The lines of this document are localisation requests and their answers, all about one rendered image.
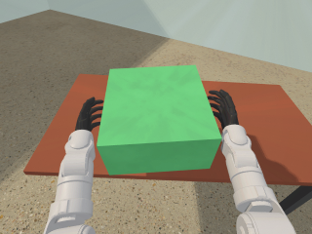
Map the right robot forearm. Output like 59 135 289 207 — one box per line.
220 124 296 234

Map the left robot upper arm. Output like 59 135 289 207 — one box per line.
47 224 96 234

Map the carton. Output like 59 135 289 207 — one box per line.
97 64 222 176

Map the robot right hand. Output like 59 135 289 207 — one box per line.
207 89 239 129

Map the robot left hand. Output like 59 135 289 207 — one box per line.
75 97 103 132

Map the table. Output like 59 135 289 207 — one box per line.
23 73 312 215

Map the left robot forearm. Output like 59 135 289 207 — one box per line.
43 130 96 234

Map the right robot upper arm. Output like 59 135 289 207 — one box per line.
236 212 295 234

